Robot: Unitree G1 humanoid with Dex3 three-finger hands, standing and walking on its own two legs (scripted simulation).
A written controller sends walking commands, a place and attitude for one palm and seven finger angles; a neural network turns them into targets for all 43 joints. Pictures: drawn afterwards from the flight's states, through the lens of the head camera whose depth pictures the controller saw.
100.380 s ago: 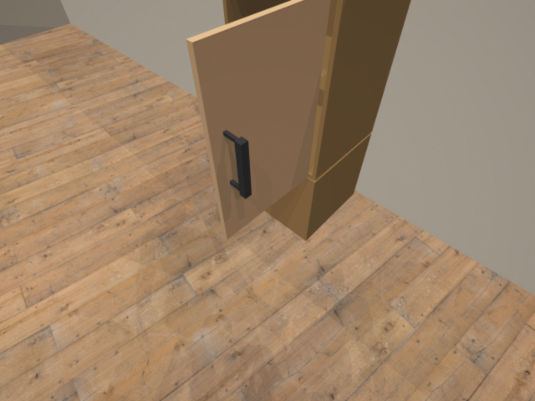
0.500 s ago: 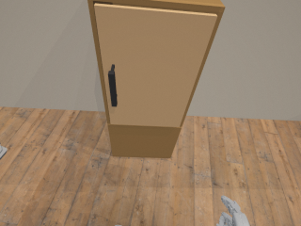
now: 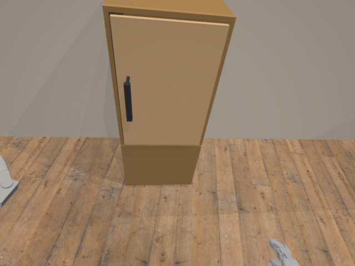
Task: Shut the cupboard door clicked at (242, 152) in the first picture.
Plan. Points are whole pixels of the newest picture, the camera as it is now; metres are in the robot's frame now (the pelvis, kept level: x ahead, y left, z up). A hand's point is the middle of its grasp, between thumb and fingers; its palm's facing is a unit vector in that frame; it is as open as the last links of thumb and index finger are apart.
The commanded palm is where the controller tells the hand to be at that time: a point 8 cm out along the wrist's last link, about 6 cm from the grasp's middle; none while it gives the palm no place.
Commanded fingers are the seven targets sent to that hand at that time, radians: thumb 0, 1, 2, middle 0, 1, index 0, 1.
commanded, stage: stop stepping back and stand still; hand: left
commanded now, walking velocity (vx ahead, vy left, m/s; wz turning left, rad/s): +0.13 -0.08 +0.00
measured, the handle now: (128, 99) +0.71 +0.22 -0.05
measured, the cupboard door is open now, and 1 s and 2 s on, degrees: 0 0 0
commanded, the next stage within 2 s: let the arm hang, fingers relaxed in 0.54 s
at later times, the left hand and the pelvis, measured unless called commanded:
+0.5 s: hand (3, 208) +0.16 +0.28 +0.16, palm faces +0.51 -0.79 -0.35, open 7.4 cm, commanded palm +0.10 +0.30 +0.18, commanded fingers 0.00 0.90 0.90 -0.20 -0.30 -0.20 -0.30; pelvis -0.04 +0.00 +0.00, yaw +0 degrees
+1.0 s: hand out of the picture +0.00 +0.16 -0.18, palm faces +0.03 -0.99 -0.15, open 7.1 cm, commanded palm none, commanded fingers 0.00 0.90 0.90 -0.20 -0.30 -0.20 -0.30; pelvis -0.03 -0.01 -0.01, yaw +2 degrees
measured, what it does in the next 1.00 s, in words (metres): stands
